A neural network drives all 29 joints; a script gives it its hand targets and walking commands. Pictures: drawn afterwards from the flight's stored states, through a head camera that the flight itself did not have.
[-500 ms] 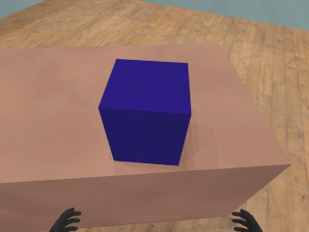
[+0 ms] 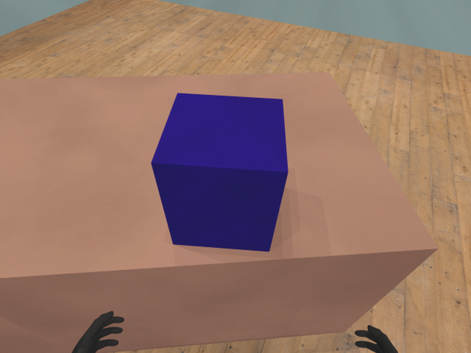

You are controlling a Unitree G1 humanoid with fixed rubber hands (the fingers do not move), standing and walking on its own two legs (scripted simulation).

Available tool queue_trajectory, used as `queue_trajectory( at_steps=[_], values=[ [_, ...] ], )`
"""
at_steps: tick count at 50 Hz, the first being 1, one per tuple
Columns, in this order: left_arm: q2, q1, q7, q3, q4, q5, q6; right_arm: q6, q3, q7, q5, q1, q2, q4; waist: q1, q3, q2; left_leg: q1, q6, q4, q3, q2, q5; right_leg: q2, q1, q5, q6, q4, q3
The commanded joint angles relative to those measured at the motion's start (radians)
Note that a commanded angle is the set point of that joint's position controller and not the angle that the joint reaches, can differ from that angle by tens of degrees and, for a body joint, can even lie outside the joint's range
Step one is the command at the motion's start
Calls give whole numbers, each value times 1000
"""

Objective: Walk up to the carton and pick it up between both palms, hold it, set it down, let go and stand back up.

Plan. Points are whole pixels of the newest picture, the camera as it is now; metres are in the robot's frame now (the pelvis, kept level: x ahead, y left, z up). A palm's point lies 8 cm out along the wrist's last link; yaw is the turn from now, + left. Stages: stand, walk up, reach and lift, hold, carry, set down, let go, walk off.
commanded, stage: stand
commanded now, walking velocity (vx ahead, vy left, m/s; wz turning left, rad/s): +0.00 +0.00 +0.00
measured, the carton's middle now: (225, 175) +0.46 +0.04 +0.03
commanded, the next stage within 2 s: none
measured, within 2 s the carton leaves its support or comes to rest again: neither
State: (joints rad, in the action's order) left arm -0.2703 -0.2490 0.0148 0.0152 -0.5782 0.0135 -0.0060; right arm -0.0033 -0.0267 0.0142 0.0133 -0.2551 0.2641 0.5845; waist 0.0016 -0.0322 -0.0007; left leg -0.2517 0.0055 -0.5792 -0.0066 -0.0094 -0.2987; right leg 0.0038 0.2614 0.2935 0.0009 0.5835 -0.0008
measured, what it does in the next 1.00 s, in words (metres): stands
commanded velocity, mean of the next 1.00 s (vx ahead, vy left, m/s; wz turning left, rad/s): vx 0.00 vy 0.00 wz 0.00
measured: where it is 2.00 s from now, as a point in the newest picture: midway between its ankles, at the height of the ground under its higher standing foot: outside the picture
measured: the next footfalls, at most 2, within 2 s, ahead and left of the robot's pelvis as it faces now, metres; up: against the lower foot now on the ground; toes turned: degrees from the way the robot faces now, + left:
none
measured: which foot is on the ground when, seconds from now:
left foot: down 0.00-1.00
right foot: down 0.00-1.00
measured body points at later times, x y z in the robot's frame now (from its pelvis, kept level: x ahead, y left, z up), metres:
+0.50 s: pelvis -0.01 +0.00 +0.00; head -0.01 +0.00 +0.45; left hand +0.11 +0.26 -0.10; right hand +0.11 -0.26 -0.10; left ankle +0.01 +0.12 -0.73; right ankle +0.01 -0.12 -0.73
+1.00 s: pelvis +0.00 +0.00 +0.00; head +0.01 +0.00 +0.45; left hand +0.13 +0.26 -0.10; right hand +0.13 -0.26 -0.09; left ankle +0.01 +0.12 -0.73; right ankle +0.01 -0.12 -0.73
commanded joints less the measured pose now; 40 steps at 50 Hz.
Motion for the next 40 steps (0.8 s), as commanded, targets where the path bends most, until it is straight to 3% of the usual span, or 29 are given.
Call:
queue_trajectory(
  at_steps=[1,12,25,27,29,30,32,40],
  values=[
    [-112,17,-4,39,77,0,-21,-23,-34,-4,0,16,113,-78,-2,41,0,-6,-35,103,84,-75,82,81,2,-91,34,-108,90],
    [-115,-8,-5,36,59,2,-23,-25,-30,-5,1,-11,118,-67,-2,23,2,-31,-37,124,93,-76,8,78,21,-18,33,-123,98],
    [-117,-32,-7,31,46,2,-22,-24,-25,-8,0,-33,122,-59,-3,25,2,-33,-39,121,95,-79,22,79,22,-37,32,-117,101],
    [-119,-35,-7,36,41,0,-21,-23,-28,-8,2,-21,125,-66,-11,7,3,-41,-44,132,101,-84,-31,72,33,15,31,-115,104],
    [-112,-36,-6,35,32,2,-23,-22,-32,-9,2,-24,125,-66,-4,11,29,-60,-45,143,109,-92,-46,70,15,4,29,-115,99],
    [-115,-31,-8,32,35,2,-23,-23,-29,-8,-3,-31,119,-63,0,5,4,-72,-43,151,113,-92,-49,70,5,-3,32,-107,89],
    [-110,-52,-7,34,33,1,-23,-23,-30,-8,-2,-11,129,-73,-11,-14,5,-67,-44,141,104,-89,-32,73,25,-19,29,-113,98],
    [-114,-35,-9,31,38,-4,-22,-20,-29,-12,3,-32,126,-67,-1,32,-3,4,-45,89,82,-83,126,83,35,-111,34,-109,103]
  ],
)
